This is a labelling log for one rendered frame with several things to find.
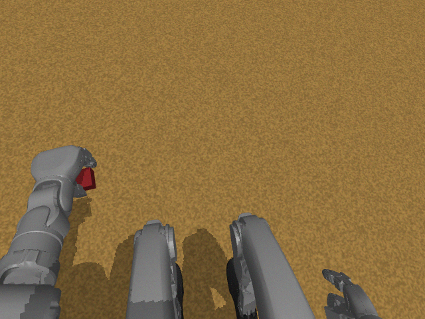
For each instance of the left robot hand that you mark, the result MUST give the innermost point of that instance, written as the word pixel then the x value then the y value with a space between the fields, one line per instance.
pixel 66 161

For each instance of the right robot hand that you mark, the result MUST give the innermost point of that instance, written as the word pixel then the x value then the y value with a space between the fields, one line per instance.
pixel 355 303

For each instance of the small box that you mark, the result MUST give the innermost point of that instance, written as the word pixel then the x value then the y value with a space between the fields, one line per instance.
pixel 86 179

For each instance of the right robot foot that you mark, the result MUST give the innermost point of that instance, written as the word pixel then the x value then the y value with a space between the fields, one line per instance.
pixel 234 291

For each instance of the left robot arm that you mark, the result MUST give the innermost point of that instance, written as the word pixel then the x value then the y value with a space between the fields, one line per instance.
pixel 29 271

